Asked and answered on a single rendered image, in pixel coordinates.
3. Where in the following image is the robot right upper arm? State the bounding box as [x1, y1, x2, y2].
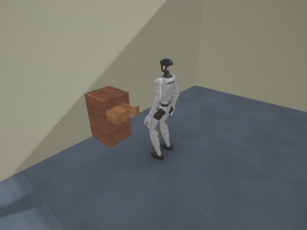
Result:
[172, 75, 179, 95]

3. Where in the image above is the robot left forearm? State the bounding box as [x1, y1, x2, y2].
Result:
[148, 97, 159, 117]

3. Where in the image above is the left robot hand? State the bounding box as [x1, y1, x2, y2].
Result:
[144, 115, 153, 128]

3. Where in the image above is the robot right forearm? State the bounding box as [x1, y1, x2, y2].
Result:
[171, 93, 179, 106]

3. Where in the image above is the robot left foot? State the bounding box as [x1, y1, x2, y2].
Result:
[151, 151, 164, 160]

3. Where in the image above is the drawer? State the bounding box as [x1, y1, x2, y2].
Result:
[106, 103, 140, 126]

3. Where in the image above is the right robot thigh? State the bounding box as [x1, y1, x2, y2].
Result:
[159, 107, 174, 130]

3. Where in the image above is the cabinet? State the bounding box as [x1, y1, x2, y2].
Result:
[84, 85, 131, 148]

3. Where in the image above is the right robot hand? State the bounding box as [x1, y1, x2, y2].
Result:
[170, 104, 176, 115]

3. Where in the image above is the robot left upper arm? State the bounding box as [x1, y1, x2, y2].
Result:
[153, 78, 163, 102]

